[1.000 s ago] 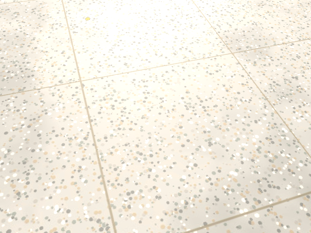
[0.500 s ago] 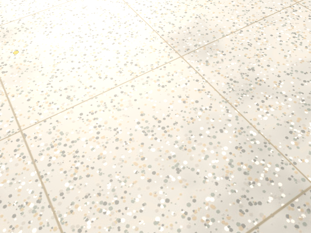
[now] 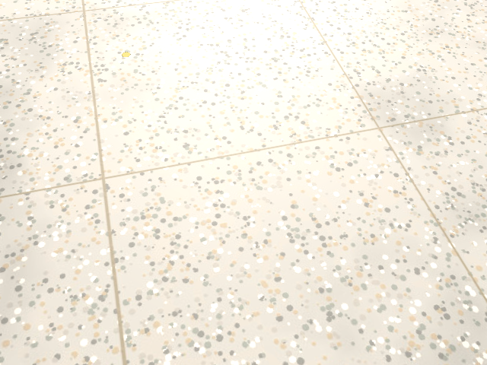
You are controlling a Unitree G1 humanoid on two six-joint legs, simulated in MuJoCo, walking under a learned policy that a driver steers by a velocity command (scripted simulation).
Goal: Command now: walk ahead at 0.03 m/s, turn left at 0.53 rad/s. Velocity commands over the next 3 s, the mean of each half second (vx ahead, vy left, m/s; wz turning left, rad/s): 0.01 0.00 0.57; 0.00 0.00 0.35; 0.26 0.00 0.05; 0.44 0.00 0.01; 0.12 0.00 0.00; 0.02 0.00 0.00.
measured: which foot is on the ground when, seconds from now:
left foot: down 0.00-0.30, up 0.32-0.72, down 0.74-1.00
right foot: up 0.00-0.28, down 0.30-0.74, up 0.76-1.00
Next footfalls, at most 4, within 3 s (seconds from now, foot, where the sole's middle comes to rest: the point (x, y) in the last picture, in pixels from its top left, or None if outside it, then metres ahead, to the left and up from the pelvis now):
0.30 right None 0.07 -0.13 -0.77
0.74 left None -0.03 0.06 -0.77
1.12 right None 0.04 -0.12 -0.77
1.48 left None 0.08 0.17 -0.77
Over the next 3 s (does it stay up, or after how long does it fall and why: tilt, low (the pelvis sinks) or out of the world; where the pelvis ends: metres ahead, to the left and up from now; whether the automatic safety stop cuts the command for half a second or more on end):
stays up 0.38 0.24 0.01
